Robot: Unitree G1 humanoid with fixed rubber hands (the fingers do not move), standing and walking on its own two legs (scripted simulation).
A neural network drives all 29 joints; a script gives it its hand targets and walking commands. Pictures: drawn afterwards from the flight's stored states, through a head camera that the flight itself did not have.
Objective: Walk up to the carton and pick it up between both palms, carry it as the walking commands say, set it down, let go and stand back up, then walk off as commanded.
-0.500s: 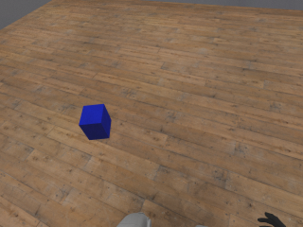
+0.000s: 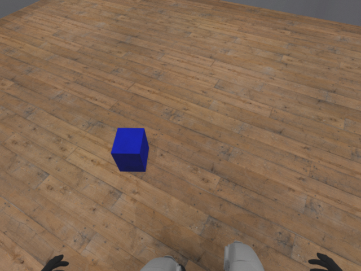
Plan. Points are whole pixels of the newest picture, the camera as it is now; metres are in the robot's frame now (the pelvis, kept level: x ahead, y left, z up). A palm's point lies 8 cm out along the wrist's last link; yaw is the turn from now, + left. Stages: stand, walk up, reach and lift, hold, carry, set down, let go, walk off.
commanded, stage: walk up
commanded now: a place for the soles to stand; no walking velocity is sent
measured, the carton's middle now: (131, 150) +0.83 +0.35 -0.65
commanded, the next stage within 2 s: none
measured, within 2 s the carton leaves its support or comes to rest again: neither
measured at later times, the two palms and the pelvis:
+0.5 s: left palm (36, 266) +0.14 +0.34 -0.07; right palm (312, 228) +0.23 -0.31 -0.11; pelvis +0.12 +0.00 +0.00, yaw +2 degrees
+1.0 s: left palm (17, 221) +0.24 +0.45 -0.09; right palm (265, 194) +0.31 -0.20 -0.10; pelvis +0.21 +0.11 +0.00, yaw +4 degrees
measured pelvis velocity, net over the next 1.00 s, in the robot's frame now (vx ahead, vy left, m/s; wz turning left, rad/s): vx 0.21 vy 0.11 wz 0.07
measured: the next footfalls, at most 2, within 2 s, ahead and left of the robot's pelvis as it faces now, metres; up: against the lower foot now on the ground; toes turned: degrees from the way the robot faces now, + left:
right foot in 0.28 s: +0.14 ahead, -0.14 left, +0.00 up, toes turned -6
left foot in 0.68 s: +0.31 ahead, +0.17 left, +0.00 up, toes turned +3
